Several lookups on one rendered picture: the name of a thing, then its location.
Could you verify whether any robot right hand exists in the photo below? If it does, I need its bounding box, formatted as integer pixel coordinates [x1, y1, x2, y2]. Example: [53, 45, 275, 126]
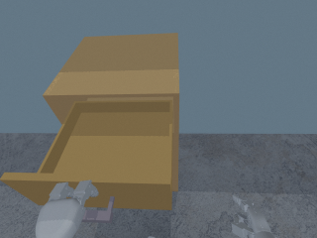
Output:
[231, 194, 271, 238]

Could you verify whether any robot left hand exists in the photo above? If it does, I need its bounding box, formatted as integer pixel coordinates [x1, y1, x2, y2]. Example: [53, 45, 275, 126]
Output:
[35, 179, 99, 238]

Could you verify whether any handle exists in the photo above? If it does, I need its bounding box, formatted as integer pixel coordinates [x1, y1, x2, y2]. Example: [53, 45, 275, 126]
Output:
[72, 196, 115, 223]

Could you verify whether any cabinet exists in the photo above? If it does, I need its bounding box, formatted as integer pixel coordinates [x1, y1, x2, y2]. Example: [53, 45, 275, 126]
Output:
[43, 33, 179, 192]

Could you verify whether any drawer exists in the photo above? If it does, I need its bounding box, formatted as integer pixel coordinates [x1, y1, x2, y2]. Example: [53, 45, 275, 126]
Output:
[0, 100, 173, 210]

